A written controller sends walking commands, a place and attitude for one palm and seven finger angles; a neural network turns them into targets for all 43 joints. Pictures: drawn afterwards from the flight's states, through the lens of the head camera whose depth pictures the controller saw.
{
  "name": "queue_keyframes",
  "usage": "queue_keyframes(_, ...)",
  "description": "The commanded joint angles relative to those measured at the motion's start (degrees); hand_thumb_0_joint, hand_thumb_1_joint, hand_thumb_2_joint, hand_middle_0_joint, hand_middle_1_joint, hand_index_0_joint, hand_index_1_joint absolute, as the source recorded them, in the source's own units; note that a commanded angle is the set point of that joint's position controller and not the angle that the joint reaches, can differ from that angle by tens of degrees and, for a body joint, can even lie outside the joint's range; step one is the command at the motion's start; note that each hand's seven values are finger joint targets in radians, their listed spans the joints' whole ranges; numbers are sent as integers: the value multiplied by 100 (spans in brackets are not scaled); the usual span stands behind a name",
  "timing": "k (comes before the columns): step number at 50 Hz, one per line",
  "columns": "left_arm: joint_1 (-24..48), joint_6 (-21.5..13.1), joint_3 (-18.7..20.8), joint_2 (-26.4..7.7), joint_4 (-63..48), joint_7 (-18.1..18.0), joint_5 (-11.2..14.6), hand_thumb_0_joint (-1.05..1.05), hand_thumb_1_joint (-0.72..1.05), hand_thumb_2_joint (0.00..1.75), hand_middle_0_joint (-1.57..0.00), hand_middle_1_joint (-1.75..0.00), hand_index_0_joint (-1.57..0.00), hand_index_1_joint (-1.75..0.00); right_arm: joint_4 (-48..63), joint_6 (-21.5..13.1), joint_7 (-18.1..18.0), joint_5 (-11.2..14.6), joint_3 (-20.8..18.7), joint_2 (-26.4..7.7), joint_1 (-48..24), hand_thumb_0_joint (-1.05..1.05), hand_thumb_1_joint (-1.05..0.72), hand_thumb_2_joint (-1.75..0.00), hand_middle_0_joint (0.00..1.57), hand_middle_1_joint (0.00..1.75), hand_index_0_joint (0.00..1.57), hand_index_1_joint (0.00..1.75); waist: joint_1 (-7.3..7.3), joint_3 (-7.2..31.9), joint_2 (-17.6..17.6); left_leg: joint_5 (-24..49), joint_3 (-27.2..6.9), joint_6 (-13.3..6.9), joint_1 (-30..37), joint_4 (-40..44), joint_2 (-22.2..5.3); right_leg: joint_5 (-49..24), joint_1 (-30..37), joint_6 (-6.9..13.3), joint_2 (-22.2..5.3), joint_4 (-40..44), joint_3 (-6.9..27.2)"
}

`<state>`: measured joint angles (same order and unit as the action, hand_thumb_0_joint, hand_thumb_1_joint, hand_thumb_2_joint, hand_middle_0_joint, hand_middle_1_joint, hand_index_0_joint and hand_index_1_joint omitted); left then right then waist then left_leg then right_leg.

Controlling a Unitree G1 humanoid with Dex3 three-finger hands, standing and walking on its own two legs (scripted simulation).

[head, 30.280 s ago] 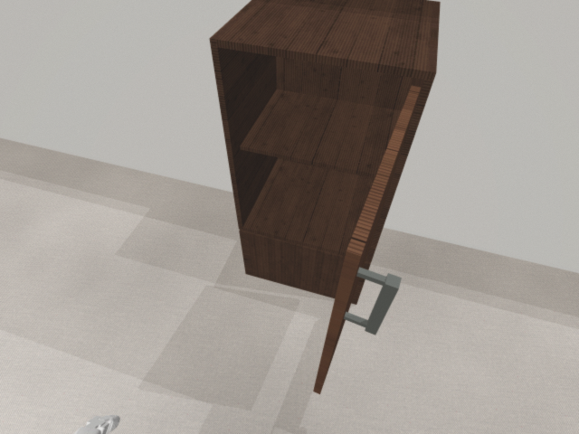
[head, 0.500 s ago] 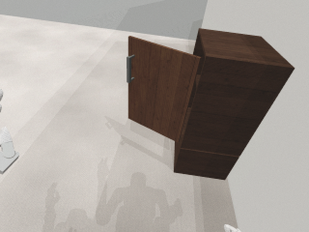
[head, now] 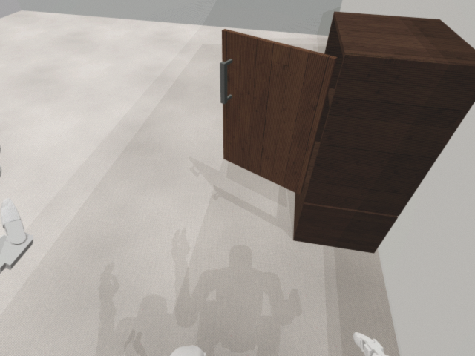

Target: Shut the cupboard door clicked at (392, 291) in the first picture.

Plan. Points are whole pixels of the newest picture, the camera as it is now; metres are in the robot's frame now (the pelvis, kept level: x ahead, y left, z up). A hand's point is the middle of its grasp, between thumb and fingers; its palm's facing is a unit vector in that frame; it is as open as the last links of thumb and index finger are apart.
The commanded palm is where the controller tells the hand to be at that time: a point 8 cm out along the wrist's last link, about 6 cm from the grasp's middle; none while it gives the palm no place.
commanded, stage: stop stepping back and stand still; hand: left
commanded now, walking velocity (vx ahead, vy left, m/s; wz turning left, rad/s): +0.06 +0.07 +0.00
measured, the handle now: (226, 81) +1.05 +0.13 -0.02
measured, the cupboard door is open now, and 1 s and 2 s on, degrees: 66 66 66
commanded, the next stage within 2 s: let the arm hang, fingers relaxed in 0.68 s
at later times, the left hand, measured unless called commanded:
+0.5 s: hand (50, 211) +0.25 +0.28 +0.17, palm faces +0.43 -0.77 -0.47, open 7.4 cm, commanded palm +0.19 +0.32 +0.19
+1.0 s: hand (113, 347) +0.16 +0.24 -0.11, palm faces -0.03 -0.95 -0.30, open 7.4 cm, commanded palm none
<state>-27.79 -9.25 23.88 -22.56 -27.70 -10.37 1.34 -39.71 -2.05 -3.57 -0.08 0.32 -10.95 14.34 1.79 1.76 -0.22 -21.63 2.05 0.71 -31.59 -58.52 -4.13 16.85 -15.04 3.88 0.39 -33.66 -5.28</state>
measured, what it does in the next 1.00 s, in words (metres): steps on the spot: left foot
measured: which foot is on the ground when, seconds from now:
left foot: up 0.00-0.12, down 0.14-1.00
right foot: down 0.00-1.00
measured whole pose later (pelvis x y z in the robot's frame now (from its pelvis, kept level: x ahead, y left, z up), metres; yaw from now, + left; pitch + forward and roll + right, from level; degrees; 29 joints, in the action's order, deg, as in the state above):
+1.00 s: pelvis +0.03 +0.04 +0.00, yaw +1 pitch +1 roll +1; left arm -14.7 2.9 -0.6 -14.3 37.0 -0.2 -1.3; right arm -47.2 0.3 0.7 -1.1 0.2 -17.4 7.8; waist -1.5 0.6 -1.9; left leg -14.1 6.8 -1.9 -17.8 -31.3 -0.6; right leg 19.1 -14.6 -1.0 -2.4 -33.2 -1.2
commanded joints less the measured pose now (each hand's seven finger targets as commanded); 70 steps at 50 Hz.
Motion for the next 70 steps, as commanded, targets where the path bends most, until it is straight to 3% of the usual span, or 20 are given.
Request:
queue_keyframes(1, 1003, -383, 478, -1232, -1042, -83, -24, 0, 90, 90, -20, -30, -20, -30, 1008, -376, -188, -1, -283, -691, -770, 0, -90, -90, 20, 30, 20, 30, -224, -382, 716, 153, 90, -47, 517, 1165, -143, 1846, -730, 650, -1534, 2004, 1582)
queue_keyframes(5, 781, -454, 543, -1234, -1302, -154, -1, 0, 90, 90, -20, -30, -20, -30, 1098, -523, -277, -14, -262, -683, -629, 0, -90, -90, 20, 30, 20, 30, -231, -20, 246, 300, 438, -152, 2012, 2967, 154, 1745, -710, 271, -1041, 1358, 1098)
queue_keyframes(6, 642, -462, 603, -1256, -1342, -142, 30, 0, 90, 90, -20, -30, -20, -30, 1154, -551, -304, 26, -311, -795, -582, 0, -90, -90, 20, 30, 20, 30, -270, -29, -351, 90, -113, -282, 2175, 3530, -148, 1303, -712, 65, -820, 710, 935)
queue_keyframes(7, 561, -518, 662, -1233, -1537, -132, 28, 0, 90, 90, -20, -30, -20, -30, 1239, -560, -286, 20, -327, -920, -627, 0, -90, -90, 20, 30, 20, 30, -215, 102, -1183, 326, -1103, -561, 2319, 3916, -792, 742, -843, -207, -310, -114, 641)
queue_keyframes(8, 447, -567, 778, -1301, -1424, -115, 34, 0, 90, 90, -20, -30, -20, -30, 1203, -573, -246, 29, -276, -826, -644, 0, -90, -90, 20, 30, 20, 30, -198, 185, -1469, -142, -1669, -694, 2040, 4337, -1189, 798, -768, -374, -89, -415, 344)
queue_keyframes(9, 230, -533, 851, -1282, -1141, -75, 13, 0, 90, 90, -20, -30, -20, -30, 1146, -584, -229, -11, -229, -738, -682, 0, -90, -90, 20, 30, 20, 30, -258, 3, -1592, -934, -1700, -729, 1275, 4720, -1277, 821, -349, -403, -112, -672, 381)
queue_keyframes(13, -45, -578, 859, -1194, -1130, -26, -15, 0, 90, 90, -20, -30, -20, -30, 1164, -680, -144, 46, -210, -713, -589, 0, -90, -90, 20, 30, 20, 30, -223, 42, -838, -173, -675, -439, 871, 3993, -712, -290, 621, -416, -155, 661, 446)
queue_keyframes(15, -285, -542, 792, -1072, -1080, -8, 57, 0, 90, 90, -20, -30, -20, -30, 1199, -659, -78, 109, -263, -738, -549, 0, -90, -90, 20, 30, 20, 30, -214, 310, -293, 274, -231, -255, 972, 3460, -305, -755, 784, -284, -295, 851, 885)
queue_keyframes(18, -329, -501, 792, -1122, -1043, -35, 113, 0, 90, 90, -20, -30, -20, -30, 1153, -586, -50, 118, -257, -680, -528, 0, -90, -90, 20, 30, 20, 30, -273, 674, 70, 1320, 2, -127, 1553, 2918, -124, -1948, 659, -126, -693, 902, 1311)
queue_keyframes(24, -106, -459, 736, -1165, -1057, -25, 106, 0, 90, 90, -20, -30, -20, -30, 1215, -466, -112, 135, -222, -672, -642, 0, -90, -90, 20, 30, 20, 30, -239, 762, -205, 2700, -52, -173, 2047, 3157, -308, -2568, 684, -335, -399, 587, 791)
queue_keyframes(38, -354, -428, 717, -1077, -978, 0, 160, 0, 90, 90, -20, -30, -20, -30, 1363, -333, -116, 153, -223, -689, -679, 0, -90, -90, 20, 30, 20, 30, -238, 552, -323, 2017, -11, -129, 1724, 3327, -220, -2079, 691, -337, -380, 893, 822)
queue_keyframes(39, 45, 391, -1933, -133, 3176, 845, -293, 0, 90, 90, -20, -30, -20, -30, 336, -713, 419, 104, -442, -1779, -1213, 0, -90, -90, 20, 30, 20, 30, -349, 27, -441, 3065, -56, -142, 1479, 2583, -296, -2897, 8, -280, -800, 209, 498)
queue_keyframes(40, 125, 842, -1801, -25, 3334, 963, -239, 0, 90, 90, -20, -30, -20, -30, 267, -417, 432, 59, -496, -1589, -770, 0, -90, -90, 20, 30, 20, 30, -294, 515, -565, 2898, 4, -105, 1881, 2703, -334, -2408, -125, -234, -760, 418, 817)
queue_keyframes(42, 474, 886, -1921, 77, 3851, 1025, -273, 0, 90, 90, -20, -30, -20, -30, 183, -217, 417, -28, -385, -1475, -529, 0, -90, -90, 20, 30, 20, 30, -223, 500, 41, 2513, -211, -270, 1615, 2836, -437, -1602, -68, -248, -594, 321, 614)
queue_keyframes(45, 968, 848, -2005, -132, 4980, 1035, -298, 0, 90, 90, -20, -30, -20, -30, -25, -32, 416, -106, -286, -1493, -626, 0, -90, -90, 20, 30, 20, 30, -231, 243, 1018, 2039, -402, -284, 1613, 3006, -296, -1305, -21, -174, -653, 577, 818)
queue_keyframes(46, 1043, 845, -2046, -177, 5386, 1012, -293, 0, 90, 90, -20, -30, -20, -30, -107, 28, 419, -123, -279, -1473, -587, 0, -90, -90, 20, 30, 20, 30, -249, 288, 1041, 2088, -356, -262, 1774, 3008, -255, -1422, 7, -142, -716, 613, 884)
queue_keyframes(52, 1145, 951, -2255, 131, 7372, 915, -234, 0, 90, 90, -20, -30, -20, -30, -997, 230, 373, -128, -90, -1007, -438, 0, -90, -90, 20, 30, 20, 30, -214, -76, -239, 1345, -361, -202, 1904, 3708, -183, -346, 202, -242, -598, 1110, 931)
queue_keyframes(56, 853, 928, -2199, 377, 8187, 902, -238, 0, 90, 90, -20, -30, -20, -30, -1496, 255, 289, -120, -122, -797, -109, 0, -90, -90, 20, 30, 20, 30, -199, -230, -768, 712, -342, -195, 1896, 3942, -152, -358, 373, -174, -553, 1436, 894)
queue_keyframes(66, 508, 894, -2307, 693, 9124, 856, -217, 0, 90, 90, -20, -30, -20, -30, -2215, 241, 185, -50, -166, -504, 656, 0, -90, -90, 20, 30, 20, 30, -253, -539, 145, 783, -274, -252, 2176, 4119, -245, -341, 199, -204, -558, 1641, 808)
queue_keyframes(70, 387, 915, -2307, 861, 9230, 825, -224, 0, 90, 90, -20, -30, -20, -30, -2329, 244, 171, -73, -178, -358, 802, 0, -90, -90, 20, 30, 20, 30, -255, -681, 162, 534, -293, -264, 2056, 4221, -237, -205, 113, -223, -530, 1579, 793)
